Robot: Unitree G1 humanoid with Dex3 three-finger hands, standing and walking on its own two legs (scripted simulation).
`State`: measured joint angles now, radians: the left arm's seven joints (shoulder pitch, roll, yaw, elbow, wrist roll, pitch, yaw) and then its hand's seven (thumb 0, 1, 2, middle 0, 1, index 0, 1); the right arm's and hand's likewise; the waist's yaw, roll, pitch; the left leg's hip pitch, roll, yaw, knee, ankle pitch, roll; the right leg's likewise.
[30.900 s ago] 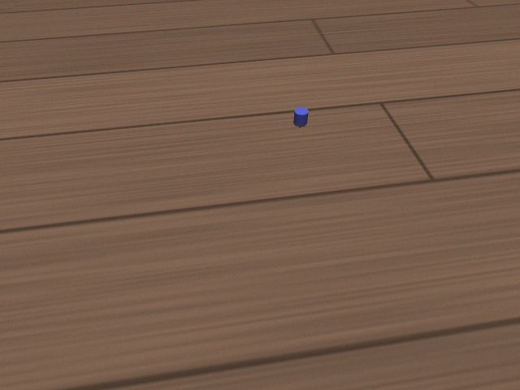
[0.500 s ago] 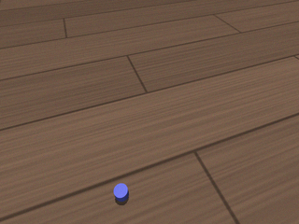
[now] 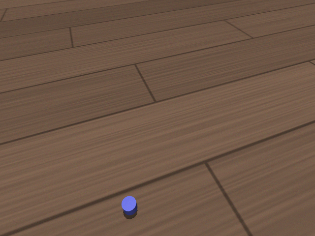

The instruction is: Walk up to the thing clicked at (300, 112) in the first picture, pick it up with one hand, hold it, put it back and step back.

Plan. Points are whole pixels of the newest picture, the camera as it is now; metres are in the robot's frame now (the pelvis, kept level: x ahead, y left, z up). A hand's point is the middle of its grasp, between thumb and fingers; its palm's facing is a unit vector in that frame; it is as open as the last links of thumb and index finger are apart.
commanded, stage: stand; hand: left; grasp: from above
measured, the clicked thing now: (129, 205) +0.44 +0.21 -0.74
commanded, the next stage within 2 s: step back in 1.56 s
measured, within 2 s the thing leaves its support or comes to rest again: neither
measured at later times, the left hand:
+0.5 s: hand out of the picture +0.07 +0.23 -0.16, palm faces +0.01 -0.94 -0.33, open 7.4 cm
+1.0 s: hand out of the picture +0.09 +0.23 -0.15, palm faces -0.01 -0.94 -0.33, open 7.4 cm
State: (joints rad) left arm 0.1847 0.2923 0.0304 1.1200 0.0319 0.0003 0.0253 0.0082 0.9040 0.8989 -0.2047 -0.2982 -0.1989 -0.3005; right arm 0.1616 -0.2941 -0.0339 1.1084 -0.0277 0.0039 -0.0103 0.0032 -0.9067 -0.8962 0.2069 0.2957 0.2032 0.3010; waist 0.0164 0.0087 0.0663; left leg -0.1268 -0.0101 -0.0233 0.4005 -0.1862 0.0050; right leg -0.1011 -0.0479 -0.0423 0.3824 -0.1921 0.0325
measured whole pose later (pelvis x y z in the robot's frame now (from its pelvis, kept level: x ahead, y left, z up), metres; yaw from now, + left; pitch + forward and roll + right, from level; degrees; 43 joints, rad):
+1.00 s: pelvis +0.02 -0.02 +0.00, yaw -1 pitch -3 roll +0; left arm 0.11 0.32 0.02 1.14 0.02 -0.01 0.01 0.01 0.90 0.90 -0.21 -0.30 -0.20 -0.30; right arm 0.11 -0.33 -0.01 1.15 -0.02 -0.01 0.00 0.00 -0.91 -0.90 0.21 0.30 0.20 0.30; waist 0.00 0.01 0.06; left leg -0.10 0.02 -0.02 0.32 -0.17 -0.02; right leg -0.09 -0.02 -0.04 0.33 -0.18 0.01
